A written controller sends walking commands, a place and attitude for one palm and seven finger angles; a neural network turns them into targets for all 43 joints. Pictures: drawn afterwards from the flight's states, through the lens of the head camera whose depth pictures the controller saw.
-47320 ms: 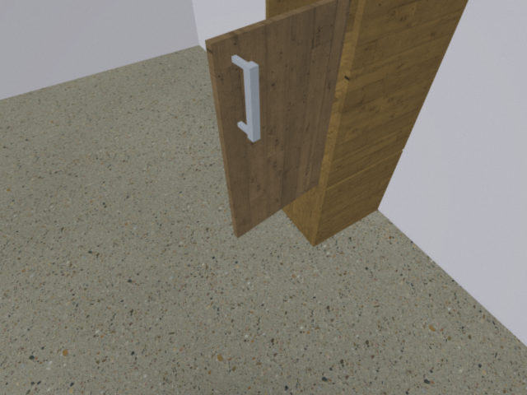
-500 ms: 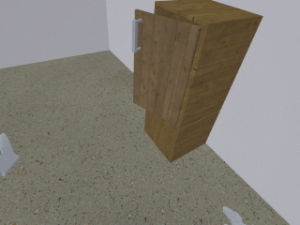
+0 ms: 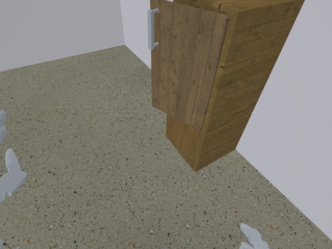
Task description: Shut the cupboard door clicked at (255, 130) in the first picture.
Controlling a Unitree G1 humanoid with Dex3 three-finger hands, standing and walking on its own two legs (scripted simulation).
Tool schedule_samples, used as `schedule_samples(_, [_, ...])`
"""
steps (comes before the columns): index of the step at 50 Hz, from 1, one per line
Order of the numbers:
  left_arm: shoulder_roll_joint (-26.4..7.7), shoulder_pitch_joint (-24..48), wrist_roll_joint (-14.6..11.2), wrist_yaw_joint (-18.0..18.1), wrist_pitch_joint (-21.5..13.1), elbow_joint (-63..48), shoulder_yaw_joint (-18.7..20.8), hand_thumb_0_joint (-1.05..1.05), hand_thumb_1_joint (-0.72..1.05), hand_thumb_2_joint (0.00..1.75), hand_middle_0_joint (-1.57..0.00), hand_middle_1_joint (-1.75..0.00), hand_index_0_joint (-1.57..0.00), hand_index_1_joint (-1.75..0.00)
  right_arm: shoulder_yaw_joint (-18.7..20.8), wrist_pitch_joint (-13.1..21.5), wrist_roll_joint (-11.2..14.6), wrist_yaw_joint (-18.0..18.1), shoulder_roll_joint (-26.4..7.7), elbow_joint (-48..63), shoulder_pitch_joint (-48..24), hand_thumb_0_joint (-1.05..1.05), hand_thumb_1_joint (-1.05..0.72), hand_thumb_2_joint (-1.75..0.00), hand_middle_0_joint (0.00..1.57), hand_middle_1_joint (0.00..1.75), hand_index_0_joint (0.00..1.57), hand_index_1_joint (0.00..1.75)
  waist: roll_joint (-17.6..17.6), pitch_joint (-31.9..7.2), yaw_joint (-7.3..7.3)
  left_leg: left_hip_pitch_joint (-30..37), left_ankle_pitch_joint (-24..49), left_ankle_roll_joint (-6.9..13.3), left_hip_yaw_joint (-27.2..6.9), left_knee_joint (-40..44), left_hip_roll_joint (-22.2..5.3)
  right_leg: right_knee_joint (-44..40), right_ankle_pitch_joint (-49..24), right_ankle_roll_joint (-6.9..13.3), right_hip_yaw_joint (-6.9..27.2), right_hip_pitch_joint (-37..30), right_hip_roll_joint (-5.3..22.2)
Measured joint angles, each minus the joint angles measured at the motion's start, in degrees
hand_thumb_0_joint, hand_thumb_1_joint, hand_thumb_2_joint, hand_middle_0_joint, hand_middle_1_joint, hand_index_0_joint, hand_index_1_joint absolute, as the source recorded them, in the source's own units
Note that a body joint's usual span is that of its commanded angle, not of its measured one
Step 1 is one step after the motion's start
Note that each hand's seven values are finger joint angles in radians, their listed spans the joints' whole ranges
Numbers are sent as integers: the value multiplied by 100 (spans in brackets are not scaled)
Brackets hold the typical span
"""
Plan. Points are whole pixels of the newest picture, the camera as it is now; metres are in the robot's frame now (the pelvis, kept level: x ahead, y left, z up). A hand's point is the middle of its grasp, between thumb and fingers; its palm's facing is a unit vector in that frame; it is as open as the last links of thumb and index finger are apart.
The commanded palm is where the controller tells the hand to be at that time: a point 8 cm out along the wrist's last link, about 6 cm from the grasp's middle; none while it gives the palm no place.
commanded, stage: stop stepping back and stand still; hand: left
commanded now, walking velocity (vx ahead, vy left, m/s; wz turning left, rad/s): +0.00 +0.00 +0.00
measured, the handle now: (153, 29) +0.95 +0.10 +0.14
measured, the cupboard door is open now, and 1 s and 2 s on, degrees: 22 22 22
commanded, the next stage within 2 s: let the arm hang, fingers relaxed in 0.34 s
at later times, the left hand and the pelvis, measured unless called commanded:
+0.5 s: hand (43, 177) +0.23 +0.27 +0.10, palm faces +0.31 -0.83 -0.47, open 7.4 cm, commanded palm none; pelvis +0.02 +0.01 +0.00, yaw +0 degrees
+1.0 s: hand out of the picture -0.08 +0.21 -0.17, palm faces +0.01 -0.98 -0.22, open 7.3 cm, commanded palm none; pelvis -0.01 +0.01 +0.01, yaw +0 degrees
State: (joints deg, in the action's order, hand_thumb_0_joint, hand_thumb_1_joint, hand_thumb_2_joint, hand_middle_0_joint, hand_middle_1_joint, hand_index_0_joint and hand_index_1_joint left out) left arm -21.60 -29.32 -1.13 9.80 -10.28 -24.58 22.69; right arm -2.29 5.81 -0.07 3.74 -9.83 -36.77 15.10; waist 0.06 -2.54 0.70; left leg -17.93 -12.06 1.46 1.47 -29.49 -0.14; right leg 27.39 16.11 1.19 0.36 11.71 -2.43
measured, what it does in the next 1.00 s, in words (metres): stands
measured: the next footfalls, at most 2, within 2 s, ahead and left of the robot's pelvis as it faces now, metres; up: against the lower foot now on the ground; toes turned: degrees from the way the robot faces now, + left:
none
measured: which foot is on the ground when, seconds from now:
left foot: down 0.00-1.00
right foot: down 0.00-1.00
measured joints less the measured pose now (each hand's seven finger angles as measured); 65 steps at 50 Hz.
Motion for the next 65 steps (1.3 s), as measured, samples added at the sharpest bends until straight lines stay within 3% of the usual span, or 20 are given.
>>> schedule_samples(10, [-214,-252,-114,-43,39,-45,18,1,89,90,-21,-31,-21,-30,97,-241,66,46,-111,20,-225,2,-90,-90,21,30,20,30,9,-44,-15,145,-191,-25,70,19,-29,-113,108,3,83,-162,-23])
schedule_samples(22, [-123,-209,-138,-53,87,-29,-71,1,89,90,-21,-31,-21,-30,162,-328,115,81,-208,275,-335,2,-90,-90,21,30,20,30,27,-102,-5,176,-186,-4,81,79,-20,-230,70,-20,96,-217,-12])
schedule_samples(24, [-195,199,13,-279,72,725,-449,1,89,90,-21,-30,-21,-30,210,-113,110,-147,-375,27,-389,1,-90,-90,20,30,20,30,-89,-102,-80,33,-197,19,34,-68,12,-73,104,-41,19,-93,19])
schedule_samples(27, [-30,997,175,-678,653,2763,-1275,0,90,90,-20,-30,-20,-30,227,-199,-4,-361,-693,-469,-601,1,-90,-90,21,30,20,30,-323,-124,-159,-120,-230,90,43,-261,98,252,236,-86,8,108,106])
schedule_samples(31, [410,1458,248,-912,1196,5289,-2023,0,90,90,-20,-30,-20,-30,193,-427,-105,-417,-761,-896,-711,1,-90,-90,21,30,20,30,-296,41,-9,-73,-189,135,108,-277,169,476,297,-119,62,166,184])
schedule_samples(36, [1011,1331,228,-957,1384,7195,-2441,1,91,90,-20,-30,-20,-30,124,-629,-160,-390,-574,-1433,-415,1,-90,-90,21,30,20,30,84,335,106,156,-13,114,128,13,157,257,142,-113,89,-18,173])
schedule_samples(41, [1015,1072,200,-880,1293,8190,-2268,0,98,90,-21,-30,-20,-30,128,-738,-148,-307,-321,-2113,53,1,-90,-90,20,30,20,30,270,512,-13,265,179,81,44,298,101,-180,-117,-61,15,-211,107])
schedule_samples(48, [949,746,190,-883,1196,8948,-2224,0,94,90,-20,-30,-20,-30,208,-738,-95,-222,-163,-2648,392,1,-90,-90,20,30,20,30,106,582,-68,410,324,107,51,540,107,-474,-300,-79,26,-374,113])
schedule_samples(65, [931,1321,246,-849,1055,8863,-2181,0,91,90,-20,-30,-20,-30,321,-625,-109,-243,-220,-2601,-43,1,-90,-90,21,30,20,30,-100,263,-20,519,460,120,130,713,144,-399,-327,-94,103,-346,155])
